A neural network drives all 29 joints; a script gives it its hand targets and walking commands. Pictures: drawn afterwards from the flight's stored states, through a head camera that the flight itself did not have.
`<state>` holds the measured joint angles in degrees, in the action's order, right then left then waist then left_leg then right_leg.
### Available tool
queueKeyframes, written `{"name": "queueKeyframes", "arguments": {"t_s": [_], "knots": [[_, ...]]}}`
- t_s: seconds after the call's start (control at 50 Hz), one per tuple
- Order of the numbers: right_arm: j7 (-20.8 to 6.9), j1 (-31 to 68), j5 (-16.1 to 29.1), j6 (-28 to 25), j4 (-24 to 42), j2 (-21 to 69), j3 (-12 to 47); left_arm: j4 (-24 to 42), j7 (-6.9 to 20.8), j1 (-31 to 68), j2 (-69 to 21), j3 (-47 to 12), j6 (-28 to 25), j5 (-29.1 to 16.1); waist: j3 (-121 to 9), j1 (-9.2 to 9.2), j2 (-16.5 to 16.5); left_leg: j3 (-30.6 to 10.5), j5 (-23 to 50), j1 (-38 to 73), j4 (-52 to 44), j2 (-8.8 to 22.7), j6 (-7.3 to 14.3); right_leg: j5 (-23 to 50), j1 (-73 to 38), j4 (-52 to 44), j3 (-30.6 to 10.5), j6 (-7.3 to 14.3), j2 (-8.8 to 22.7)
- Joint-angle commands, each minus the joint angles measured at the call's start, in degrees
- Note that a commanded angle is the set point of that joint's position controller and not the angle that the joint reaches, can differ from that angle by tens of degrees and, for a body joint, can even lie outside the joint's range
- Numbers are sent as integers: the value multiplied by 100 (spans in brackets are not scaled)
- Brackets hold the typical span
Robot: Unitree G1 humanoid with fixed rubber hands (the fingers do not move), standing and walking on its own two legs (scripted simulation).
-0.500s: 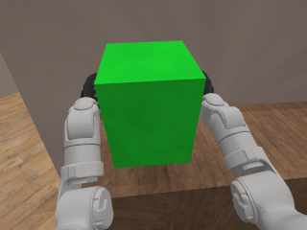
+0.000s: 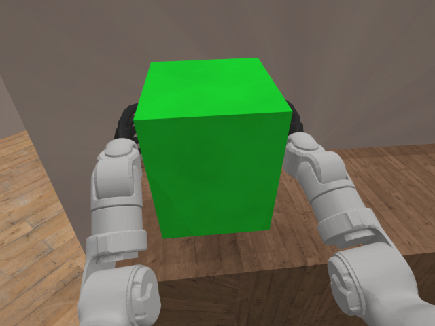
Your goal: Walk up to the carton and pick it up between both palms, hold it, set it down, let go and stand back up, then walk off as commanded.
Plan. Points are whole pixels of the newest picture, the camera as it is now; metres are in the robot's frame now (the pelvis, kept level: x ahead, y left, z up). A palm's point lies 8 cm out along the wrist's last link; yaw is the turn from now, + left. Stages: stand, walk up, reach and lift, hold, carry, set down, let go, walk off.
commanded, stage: hold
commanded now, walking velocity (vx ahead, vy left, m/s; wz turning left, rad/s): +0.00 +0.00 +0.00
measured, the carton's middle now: (211, 147) +0.38 +0.00 +0.21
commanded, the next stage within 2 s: set down in 0.78 s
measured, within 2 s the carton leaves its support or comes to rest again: neither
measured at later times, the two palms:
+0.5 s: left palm (125, 146) +0.37 +0.15 +0.23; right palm (291, 139) +0.36 -0.14 +0.24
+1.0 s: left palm (124, 134) +0.38 +0.15 +0.25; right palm (291, 130) +0.37 -0.14 +0.25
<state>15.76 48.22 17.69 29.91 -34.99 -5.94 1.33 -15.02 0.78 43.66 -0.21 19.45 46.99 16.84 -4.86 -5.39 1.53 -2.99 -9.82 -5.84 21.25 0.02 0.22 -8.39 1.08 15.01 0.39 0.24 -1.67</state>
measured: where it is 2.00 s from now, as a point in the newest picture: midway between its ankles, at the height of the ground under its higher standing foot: outside the picture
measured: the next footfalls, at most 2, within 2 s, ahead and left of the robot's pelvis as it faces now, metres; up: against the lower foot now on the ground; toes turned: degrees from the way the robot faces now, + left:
none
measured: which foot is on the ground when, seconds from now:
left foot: down 0.00-1.00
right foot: down 0.00-1.00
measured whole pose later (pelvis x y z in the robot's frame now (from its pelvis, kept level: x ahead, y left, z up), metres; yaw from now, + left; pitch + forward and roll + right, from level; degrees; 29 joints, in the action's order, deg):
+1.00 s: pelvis +0.00 +0.00 +0.00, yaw +0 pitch -7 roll -1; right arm 13.8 51.5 12.5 24.1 -39.7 -3.3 -4.2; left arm -20.0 2.1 48.7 0.3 22.4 41.8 18.8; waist -3.1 -5.1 2.8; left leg -3.2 -9.6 -4.1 20.9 0.1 0.0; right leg -8.6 -0.3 15.4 0.6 0.6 -1.8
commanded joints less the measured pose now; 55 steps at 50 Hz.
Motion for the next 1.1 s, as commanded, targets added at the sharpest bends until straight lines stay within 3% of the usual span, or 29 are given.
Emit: {"name": "queueKeyframes", "arguments": {"t_s": [0.0,0.34,0.48,0.68,0.76,0.78,0.8,0.84,0.92,0.96,1.04,1.08], "knots": [[-615,4898,825,-405,2232,3821,1671,742,765,4250,-3437,-2710,-488,-1045,-2138,-35,-392,177,1419,949,-75,-211,-187,1159,-308,-39,150,-285,-221],[-632,5005,743,-416,2290,3772,1620,665,737,4210,-3571,-2847,-486,-1117,-2135,-89,-432,163,1353,921,-95,-186,-213,1001,-237,-53,187,-249,-244],[-676,5084,709,-421,2101,3792,1560,557,743,4304,-3504,-2703,-493,-1039,-2060,-8,-358,178,1115,854,-170,-179,-172,750,-180,-65,192,-247,-229],[-649,5010,753,-432,2213,3799,1626,625,730,4245,-3517,-2751,-517,-1097,-2186,-64,-398,185,1330,953,-106,-208,-171,1030,-240,-52,171,-276,-228],[-652,5046,744,-432,2176,3898,1654,620,751,4282,-3472,-2678,-516,-1050,-2144,15,-258,203,1243,892,-146,-208,-141,993,-285,-55,192,-289,-224],[-655,5380,859,-528,2694,3979,1802,1168,678,4603,-3504,-3089,-594,-1297,-2452,-171,-239,13,1823,1103,48,-173,-143,1545,-472,171,214,-285,-354],[-646,5425,831,-565,2669,3907,1753,1053,679,4644,-3430,-3005,-622,-1279,-2479,-121,-311,12,1851,1139,88,-201,-146,1516,-499,127,188,-283,-333],[-665,5457,703,-631,2350,3844,1547,737,712,4775,-3320,-2759,-710,-1149,-2352,-61,-344,44,1524,1106,28,-186,-138,1168,-338,38,170,-258,-276],[-772,5297,36,-1056,1560,3610,915,178,872,4825,-3123,-2196,-1035,-772,-2004,0,-364,180,887,1110,-211,-167,-121,710,-330,-102,210,-194,-146],[-849,4893,-301,-1344,1028,3500,649,-215,955,4363,-3051,-1855,-1155,-452,-1605,3,-405,249,815,1153,-306,-164,-122,641,-319,-148,284,-201,-126],[-980,4306,-870,-1809,529,3242,142,-752,1204,3724,-2853,-1370,-1361,3,-884,-37,-228,432,437,1037,-507,-194,-12,312,-472,-288,381,-262,-57],[-1038,4378,-1010,-2024,667,3167,116,-771,1278,3621,-2780,-1273,-1389,136,-845,22,-105,495,420,1000,-581,-204,45,271,-630,-284,478,-302,-62]]}}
